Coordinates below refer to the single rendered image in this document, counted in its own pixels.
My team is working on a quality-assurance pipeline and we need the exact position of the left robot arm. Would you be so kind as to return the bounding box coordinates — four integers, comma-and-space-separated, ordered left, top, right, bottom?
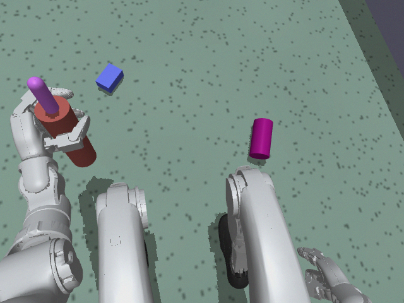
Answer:
0, 156, 83, 303

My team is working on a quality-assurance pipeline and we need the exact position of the left robot hand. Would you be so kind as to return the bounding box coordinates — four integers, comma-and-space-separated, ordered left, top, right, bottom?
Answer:
10, 87, 90, 161

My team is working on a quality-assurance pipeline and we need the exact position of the right robot arm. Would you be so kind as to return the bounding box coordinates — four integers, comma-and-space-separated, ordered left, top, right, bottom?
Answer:
331, 283, 372, 303

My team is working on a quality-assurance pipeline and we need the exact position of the right robot hand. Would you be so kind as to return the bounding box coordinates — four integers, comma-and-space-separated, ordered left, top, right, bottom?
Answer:
297, 247, 350, 302

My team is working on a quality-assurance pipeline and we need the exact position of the right robot foot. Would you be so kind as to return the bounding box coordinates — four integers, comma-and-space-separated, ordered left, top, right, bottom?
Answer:
218, 214, 249, 289

